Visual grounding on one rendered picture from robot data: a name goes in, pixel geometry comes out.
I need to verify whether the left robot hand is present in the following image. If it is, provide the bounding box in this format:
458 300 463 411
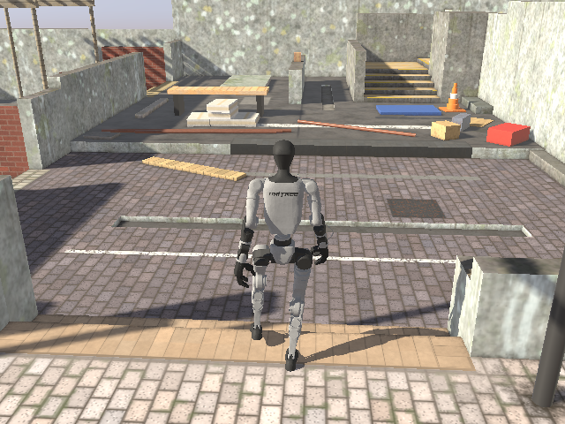
234 261 255 288

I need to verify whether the right robot upper arm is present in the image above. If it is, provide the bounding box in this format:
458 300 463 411
302 178 323 227

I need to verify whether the left robot upper arm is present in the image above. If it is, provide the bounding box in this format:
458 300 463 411
245 178 265 229

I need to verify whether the robot right forearm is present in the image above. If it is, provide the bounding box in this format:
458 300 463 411
313 214 328 248

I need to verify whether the robot head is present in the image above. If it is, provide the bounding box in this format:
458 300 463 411
268 140 298 183

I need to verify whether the humanoid robot torso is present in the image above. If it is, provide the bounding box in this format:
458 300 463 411
262 174 304 265

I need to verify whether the right robot hand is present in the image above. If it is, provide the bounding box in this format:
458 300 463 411
310 246 328 265

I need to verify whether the robot left forearm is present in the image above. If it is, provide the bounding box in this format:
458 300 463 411
236 216 254 263

